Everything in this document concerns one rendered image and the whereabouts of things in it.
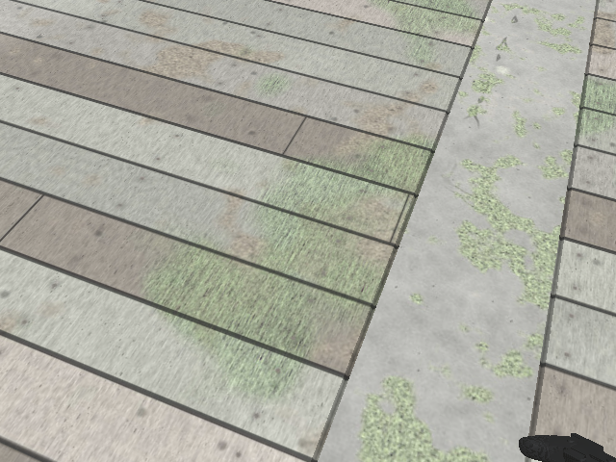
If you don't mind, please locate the robot right hand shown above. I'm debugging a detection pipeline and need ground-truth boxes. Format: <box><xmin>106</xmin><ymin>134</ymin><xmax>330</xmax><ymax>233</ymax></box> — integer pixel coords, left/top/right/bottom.
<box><xmin>519</xmin><ymin>433</ymin><xmax>616</xmax><ymax>462</ymax></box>

